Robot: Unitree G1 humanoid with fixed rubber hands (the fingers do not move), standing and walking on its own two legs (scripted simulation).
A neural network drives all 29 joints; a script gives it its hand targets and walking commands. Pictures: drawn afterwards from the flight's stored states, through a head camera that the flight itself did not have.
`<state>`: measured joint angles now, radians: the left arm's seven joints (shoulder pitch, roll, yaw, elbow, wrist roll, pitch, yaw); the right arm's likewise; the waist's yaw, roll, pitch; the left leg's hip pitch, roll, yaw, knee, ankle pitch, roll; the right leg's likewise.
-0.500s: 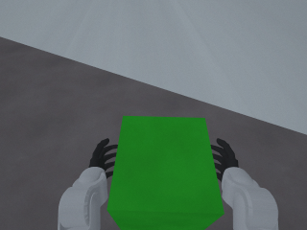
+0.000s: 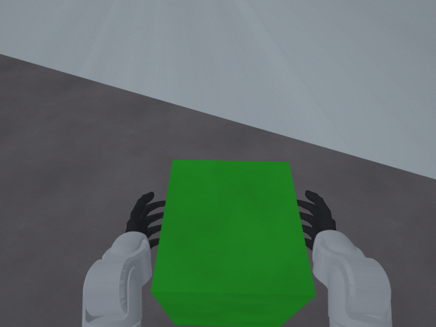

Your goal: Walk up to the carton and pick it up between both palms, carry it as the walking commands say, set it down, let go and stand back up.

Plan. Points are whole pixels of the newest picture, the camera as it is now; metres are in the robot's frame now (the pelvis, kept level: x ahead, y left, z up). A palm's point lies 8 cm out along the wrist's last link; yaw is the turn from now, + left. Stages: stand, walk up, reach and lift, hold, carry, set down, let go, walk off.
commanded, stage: carry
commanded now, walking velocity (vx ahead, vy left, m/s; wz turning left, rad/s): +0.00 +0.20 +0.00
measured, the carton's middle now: (228, 248) +0.26 +0.00 +0.02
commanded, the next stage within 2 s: none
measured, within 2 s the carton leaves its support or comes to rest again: neither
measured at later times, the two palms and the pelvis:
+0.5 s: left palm (76, 256) +0.20 +0.23 +0.10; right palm (268, 246) +0.22 -0.06 +0.10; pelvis -0.03 +0.08 +0.00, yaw +3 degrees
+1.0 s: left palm out of the picture +0.18 +0.40 +0.07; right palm (160, 270) +0.20 +0.11 +0.07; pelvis -0.05 +0.24 -0.02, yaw +3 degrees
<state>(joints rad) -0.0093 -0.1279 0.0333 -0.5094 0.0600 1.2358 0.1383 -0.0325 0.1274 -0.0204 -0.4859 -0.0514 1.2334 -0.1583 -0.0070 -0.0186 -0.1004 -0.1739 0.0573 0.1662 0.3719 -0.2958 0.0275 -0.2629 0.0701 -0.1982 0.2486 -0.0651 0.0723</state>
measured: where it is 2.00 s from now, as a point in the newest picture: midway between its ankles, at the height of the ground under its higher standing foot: outside the picture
